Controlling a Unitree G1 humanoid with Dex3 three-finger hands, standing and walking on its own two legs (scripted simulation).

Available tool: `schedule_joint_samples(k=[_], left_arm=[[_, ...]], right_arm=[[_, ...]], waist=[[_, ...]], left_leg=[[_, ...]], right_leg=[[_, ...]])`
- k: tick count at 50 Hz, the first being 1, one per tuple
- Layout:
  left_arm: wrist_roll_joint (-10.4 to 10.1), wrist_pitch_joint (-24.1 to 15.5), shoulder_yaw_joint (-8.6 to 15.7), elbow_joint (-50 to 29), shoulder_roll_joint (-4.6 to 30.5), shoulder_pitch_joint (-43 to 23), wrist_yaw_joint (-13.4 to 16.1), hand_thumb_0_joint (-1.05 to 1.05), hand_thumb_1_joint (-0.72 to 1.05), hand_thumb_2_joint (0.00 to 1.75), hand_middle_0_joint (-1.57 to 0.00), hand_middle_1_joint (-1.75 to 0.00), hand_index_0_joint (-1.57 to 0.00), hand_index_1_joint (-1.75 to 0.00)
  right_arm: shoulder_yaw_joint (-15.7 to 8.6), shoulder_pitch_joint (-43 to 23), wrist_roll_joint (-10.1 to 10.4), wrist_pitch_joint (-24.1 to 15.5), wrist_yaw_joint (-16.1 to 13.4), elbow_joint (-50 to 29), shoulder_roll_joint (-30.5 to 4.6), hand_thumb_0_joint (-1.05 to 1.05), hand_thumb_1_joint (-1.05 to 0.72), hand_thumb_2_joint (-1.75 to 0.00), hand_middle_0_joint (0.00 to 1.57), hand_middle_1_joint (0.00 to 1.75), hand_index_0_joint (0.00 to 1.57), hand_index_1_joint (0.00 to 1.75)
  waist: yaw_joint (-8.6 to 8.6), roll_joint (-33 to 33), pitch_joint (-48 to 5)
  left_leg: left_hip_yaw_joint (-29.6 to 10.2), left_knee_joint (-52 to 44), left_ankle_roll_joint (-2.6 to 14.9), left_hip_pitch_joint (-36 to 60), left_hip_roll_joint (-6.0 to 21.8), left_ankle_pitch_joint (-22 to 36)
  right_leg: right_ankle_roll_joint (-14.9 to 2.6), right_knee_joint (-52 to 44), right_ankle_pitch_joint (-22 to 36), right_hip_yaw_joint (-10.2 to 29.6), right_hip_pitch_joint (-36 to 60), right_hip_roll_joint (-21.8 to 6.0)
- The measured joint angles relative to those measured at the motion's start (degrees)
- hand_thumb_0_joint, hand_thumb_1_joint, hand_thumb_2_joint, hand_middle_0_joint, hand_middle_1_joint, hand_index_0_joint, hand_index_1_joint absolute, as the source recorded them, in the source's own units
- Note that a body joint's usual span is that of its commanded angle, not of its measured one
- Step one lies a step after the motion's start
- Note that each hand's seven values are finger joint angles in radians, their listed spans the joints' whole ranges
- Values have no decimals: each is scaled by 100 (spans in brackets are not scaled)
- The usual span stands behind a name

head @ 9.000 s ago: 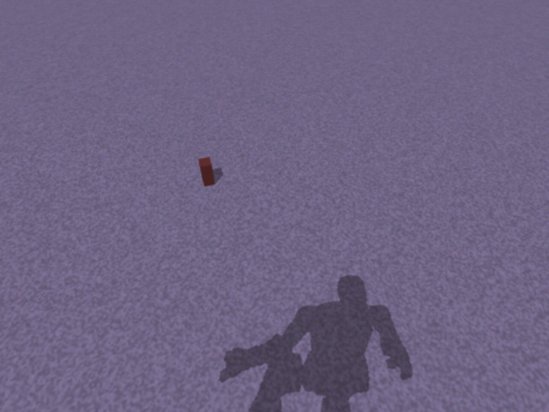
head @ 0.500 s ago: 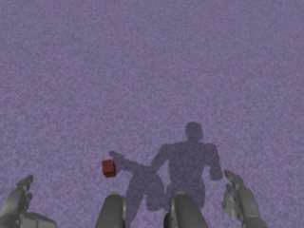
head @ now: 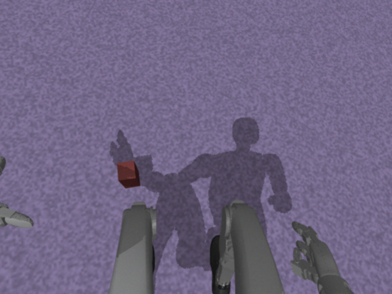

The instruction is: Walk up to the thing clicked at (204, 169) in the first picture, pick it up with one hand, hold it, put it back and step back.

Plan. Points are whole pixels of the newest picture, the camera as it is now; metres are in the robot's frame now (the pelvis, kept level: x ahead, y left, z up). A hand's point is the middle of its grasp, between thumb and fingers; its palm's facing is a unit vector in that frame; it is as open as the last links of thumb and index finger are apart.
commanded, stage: go down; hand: left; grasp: from the side
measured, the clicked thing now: (129, 175) +0.43 +0.20 -0.45
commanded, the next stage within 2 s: approach in 1.46 s
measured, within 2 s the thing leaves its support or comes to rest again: neither
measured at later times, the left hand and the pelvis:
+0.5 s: hand (17, 175) +0.35 +0.37 -0.10, palm faces +0.10 -0.98 -0.17, open 17.2 cm; pelvis -0.01 +0.00 -0.07, yaw -2 degrees
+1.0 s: hand (21, 169) +0.36 +0.38 -0.12, palm faces +0.09 -0.99 -0.14, open 17.3 cm; pelvis -0.02 +0.01 -0.11, yaw -2 degrees
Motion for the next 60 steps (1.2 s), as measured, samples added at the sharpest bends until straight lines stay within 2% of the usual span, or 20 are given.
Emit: schedule_joint_samples(k=[8,22,45,60], left_arm=[[-110,-233,289,292,292,-404,-405,-1,-50,9,-7,-12,-6,-12],[-225,-308,559,395,585,-803,-786,-1,-48,10,-5,-10,-5,-10],[-336,-335,773,662,974,-1299,-1107,-1,-49,10,-4,-8,-3,-9],[-357,-340,828,731,1052,-1469,-1217,-1,-49,11,-4,-9,-3,-9]], right_arm=[[73,-92,-10,6,26,34,-142,1,-89,-89,20,30,21,30],[163,-182,-53,5,53,91,-195,1,-91,-90,20,30,21,30],[304,-114,-84,17,132,243,-259,1,-91,-90,20,30,21,30],[327,-83,-95,59,175,336,-290,1,-91,-90,20,30,21,30]], waist=[[-77,6,19],[-77,-19,101],[-150,-17,240],[-183,-20,271]], left_leg=[[-78,563,0,-583,-3,-87],[-159,1290,18,-1250,-48,-172],[-236,2025,33,-1933,-103,-174],[-240,2276,56,-2154,-139,-185]], right_leg=[[6,506,-56,-23,-554,17],[38,1172,-122,-27,-1174,8],[69,1853,-112,-17,-1815,9],[92,2086,-132,8,-2009,-3]])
